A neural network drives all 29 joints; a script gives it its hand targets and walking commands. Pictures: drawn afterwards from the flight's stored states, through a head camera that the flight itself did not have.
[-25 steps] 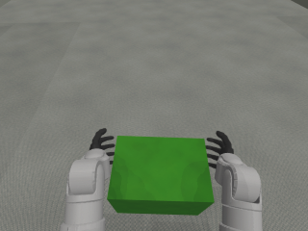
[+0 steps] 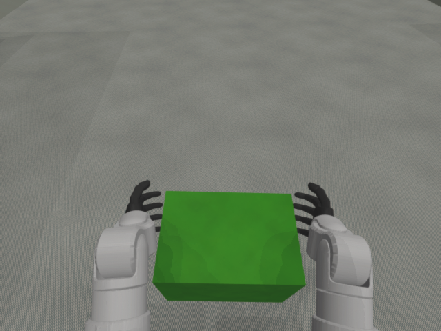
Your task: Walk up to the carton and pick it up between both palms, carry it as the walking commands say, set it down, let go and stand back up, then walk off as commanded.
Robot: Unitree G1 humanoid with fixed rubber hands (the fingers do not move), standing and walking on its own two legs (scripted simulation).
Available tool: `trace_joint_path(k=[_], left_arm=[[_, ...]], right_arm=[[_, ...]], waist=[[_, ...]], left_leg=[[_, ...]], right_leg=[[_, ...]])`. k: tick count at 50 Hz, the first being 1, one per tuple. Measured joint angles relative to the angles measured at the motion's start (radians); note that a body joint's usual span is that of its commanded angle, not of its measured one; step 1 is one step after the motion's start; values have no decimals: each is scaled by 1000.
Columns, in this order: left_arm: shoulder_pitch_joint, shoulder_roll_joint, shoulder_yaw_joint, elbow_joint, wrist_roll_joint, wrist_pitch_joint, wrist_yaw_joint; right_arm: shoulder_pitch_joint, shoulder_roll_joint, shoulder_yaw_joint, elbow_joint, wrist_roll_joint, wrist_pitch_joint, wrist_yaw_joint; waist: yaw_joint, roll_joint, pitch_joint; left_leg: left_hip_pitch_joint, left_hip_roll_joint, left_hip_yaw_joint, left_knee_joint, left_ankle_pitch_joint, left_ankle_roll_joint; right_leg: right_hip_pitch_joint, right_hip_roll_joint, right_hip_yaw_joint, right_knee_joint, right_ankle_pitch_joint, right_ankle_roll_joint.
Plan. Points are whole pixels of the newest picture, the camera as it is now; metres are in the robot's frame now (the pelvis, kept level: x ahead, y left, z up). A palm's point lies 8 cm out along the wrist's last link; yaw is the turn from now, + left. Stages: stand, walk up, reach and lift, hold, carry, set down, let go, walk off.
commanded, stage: carry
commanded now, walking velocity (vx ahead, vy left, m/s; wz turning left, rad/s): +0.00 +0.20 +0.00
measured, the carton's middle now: (226, 249) +0.29 +0.01 -0.01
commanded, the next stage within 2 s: none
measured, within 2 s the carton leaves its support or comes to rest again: neither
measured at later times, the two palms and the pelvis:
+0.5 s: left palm (38, 244) +0.24 +0.30 +0.09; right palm (234, 243) +0.25 +0.00 +0.09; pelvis -0.05 +0.14 +0.00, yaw +0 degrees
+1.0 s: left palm out of the picture +0.33 +0.43 +0.11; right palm (156, 191) +0.33 +0.13 +0.11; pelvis +0.04 +0.28 +0.02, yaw -1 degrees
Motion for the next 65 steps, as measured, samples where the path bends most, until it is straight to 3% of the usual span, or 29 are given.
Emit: trace_joint_path(k=[4,8,10,12,15,19,23,25,27,29,31,34,38,40,42,46,54,57,58,60,62,63,65], left_arm=[[1,1,-4,19,3,4,-11],[-19,-5,6,4,26,-4,-32],[-24,-6,7,-3,41,-6,-44],[-20,-4,16,-7,52,-7,-56],[10,3,23,-18,41,2,-48],[16,5,15,-37,4,9,-6],[1,2,14,-45,-10,10,11],[-7,-1,17,-32,-7,9,8],[-4,-1,7,3,0,1,-1],[4,1,-3,20,-2,7,-3],[10,3,-5,29,3,10,-14],[6,1,-3,28,19,12,-28],[-6,-1,3,20,49,15,-46],[5,5,18,15,57,21,-56],[23,12,32,12,46,31,-54],[21,5,35,5,10,35,-16],[7,3,25,-10,25,18,-37],[-2,1,22,-3,33,17,-48],[-10,-2,17,11,37,11,-50],[-16,-4,-2,46,45,2,-48],[-2,0,-6,48,35,7,-34],[8,2,-4,46,27,7,-29],[23,5,3,38,3,4,-11]], right_arm=[[21,-6,6,-13,26,16,-30],[-3,0,-6,-28,37,12,-41],[-15,3,-10,-31,37,12,-42],[-19,6,0,-18,37,5,-45],[-20,6,20,12,37,7,-47],[-21,6,15,8,19,5,-21],[-25,8,6,-3,-1,-1,2],[-24,6,5,-2,-8,0,4],[-5,1,3,4,-4,2,-2],[21,-6,10,-4,13,15,-21],[31,-8,16,-9,25,27,-37],[19,-5,9,-9,33,35,-46],[-12,3,-5,6,25,33,-38],[-20,6,14,37,21,27,-39],[-21,6,37,62,18,31,-45],[-18,5,30,52,6,34,-29],[-14,4,27,4,17,31,-43],[-8,2,26,-14,22,40,-52],[-5,-1,17,-19,23,40,-51],[8,-10,2,-12,34,38,-52],[12,-2,-7,3,44,36,-58],[12,-2,-2,13,43,34,-57],[7,-2,10,28,32,30,-49]], waist=[[-24,-18,2],[-43,-49,10],[-50,-51,10],[-54,-72,11],[-34,-54,16],[-4,-37,18],[4,-32,11],[3,-29,2],[-2,1,-2],[-10,4,-6],[-20,-5,-13],[-30,-31,-25],[-34,-43,-43],[-28,-48,-49],[-19,-32,-53],[-12,-11,-43],[-47,0,-34],[-58,14,-33],[-60,20,-32],[-48,27,-25],[-29,19,-14],[-17,15,-12],[2,2,-5]], left_leg=[[-44,14,-62,165,-68,-48],[14,47,-73,39,-66,-68],[83,63,-51,-99,15,-67],[85,43,-24,-116,87,-48],[67,49,-15,-91,60,-12],[52,46,-6,-103,74,18],[39,14,14,-108,87,45],[28,-9,30,-94,84,55],[16,-3,21,-46,30,8],[-6,1,-18,50,-15,-31],[-11,18,-59,88,-2,-46],[36,50,-83,-7,-18,-48],[160,68,-28,-214,47,-37],[176,53,-3,-209,103,-29],[199,54,11,-222,73,-11],[256,44,21,-306,73,10],[373,-10,30,-361,-5,38],[393,-17,19,-283,-90,37],[370,-11,16,-192,-131,29],[245,7,-21,123,-118,-27],[101,10,-75,413,-82,-57],[44,22,-89,480,-46,-64],[-31,57,-99,450,16,-67]], right_leg=[[7,-45,15,-39,27,23],[-11,-102,38,-42,50,67],[-25,-124,47,-19,47,96],[-49,-153,65,28,2,111],[-110,-98,78,216,-216,82],[-141,-30,46,346,-221,58],[-64,6,13,173,-159,31],[5,2,-2,4,-24,12],[14,1,-4,-10,13,-4],[36,-10,-3,-40,10,4],[69,-26,-2,-99,30,23],[112,-61,-1,-175,68,53],[140,-116,5,-160,32,92],[115,-129,26,-62,-106,86],[49,-97,38,85,-189,65],[-68,-48,20,226,-127,46],[-124,-7,-32,66,-48,36],[-59,15,-73,-68,31,6],[-34,16,-81,-92,113,-16],[-7,4,-101,-63,96,-31],[44,-4,-98,-91,48,-18],[74,-8,-92,-120,43,-6],[140,-25,-79,-193,55,26]])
